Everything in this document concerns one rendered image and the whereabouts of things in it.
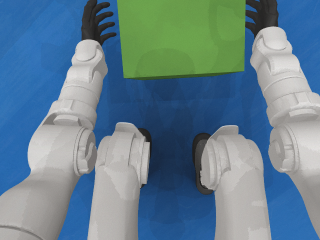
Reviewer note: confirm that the left robot upper arm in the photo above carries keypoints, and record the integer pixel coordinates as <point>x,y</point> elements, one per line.
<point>36,208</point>

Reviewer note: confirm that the robot right hand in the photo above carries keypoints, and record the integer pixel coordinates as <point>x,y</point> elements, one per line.
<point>266,15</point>

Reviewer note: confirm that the robot left hand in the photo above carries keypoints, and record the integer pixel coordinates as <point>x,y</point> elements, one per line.
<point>90,29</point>

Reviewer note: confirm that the left robot foot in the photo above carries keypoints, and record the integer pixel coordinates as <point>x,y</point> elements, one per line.
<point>148,138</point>

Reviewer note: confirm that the carton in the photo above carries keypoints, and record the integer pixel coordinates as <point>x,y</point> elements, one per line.
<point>171,39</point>

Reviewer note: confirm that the robot left shin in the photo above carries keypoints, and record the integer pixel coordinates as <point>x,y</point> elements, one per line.
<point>104,144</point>

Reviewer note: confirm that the right robot upper arm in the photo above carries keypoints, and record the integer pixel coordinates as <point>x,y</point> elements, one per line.
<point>294,149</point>

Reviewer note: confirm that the robot right forearm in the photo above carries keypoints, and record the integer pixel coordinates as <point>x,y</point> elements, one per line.
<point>284,86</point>

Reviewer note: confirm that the robot left forearm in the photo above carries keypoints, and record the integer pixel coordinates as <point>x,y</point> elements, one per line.
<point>80,93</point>

